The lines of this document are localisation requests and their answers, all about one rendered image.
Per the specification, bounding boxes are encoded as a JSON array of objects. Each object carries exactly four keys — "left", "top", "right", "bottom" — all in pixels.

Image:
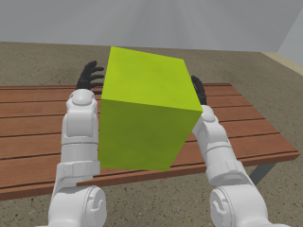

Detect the right robot forearm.
[{"left": 192, "top": 105, "right": 268, "bottom": 218}]

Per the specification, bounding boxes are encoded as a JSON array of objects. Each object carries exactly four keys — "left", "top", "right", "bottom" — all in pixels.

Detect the left robot upper arm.
[{"left": 35, "top": 185, "right": 107, "bottom": 227}]

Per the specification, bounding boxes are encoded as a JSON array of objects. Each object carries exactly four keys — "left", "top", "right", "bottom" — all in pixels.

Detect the left robot hand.
[{"left": 76, "top": 61, "right": 104, "bottom": 95}]

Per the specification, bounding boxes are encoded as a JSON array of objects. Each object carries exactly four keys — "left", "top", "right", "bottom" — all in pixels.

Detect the carton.
[{"left": 98, "top": 46, "right": 203, "bottom": 171}]

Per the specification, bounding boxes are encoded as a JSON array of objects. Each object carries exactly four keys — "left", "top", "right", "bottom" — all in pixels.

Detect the right robot hand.
[{"left": 191, "top": 75, "right": 207, "bottom": 106}]

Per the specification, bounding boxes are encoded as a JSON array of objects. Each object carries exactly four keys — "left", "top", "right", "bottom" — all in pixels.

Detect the right robot upper arm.
[{"left": 209, "top": 183, "right": 291, "bottom": 227}]

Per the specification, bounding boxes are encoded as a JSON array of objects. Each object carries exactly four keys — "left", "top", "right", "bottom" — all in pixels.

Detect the left robot forearm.
[{"left": 48, "top": 89, "right": 100, "bottom": 223}]

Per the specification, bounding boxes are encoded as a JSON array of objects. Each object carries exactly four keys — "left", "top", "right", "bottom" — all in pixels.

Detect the table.
[{"left": 0, "top": 82, "right": 300, "bottom": 201}]

